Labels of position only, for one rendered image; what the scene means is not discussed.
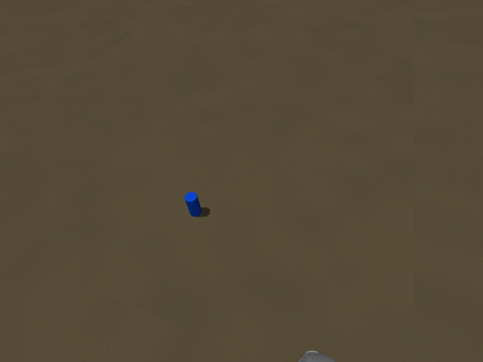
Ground can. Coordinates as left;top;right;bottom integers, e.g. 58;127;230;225
185;192;202;216

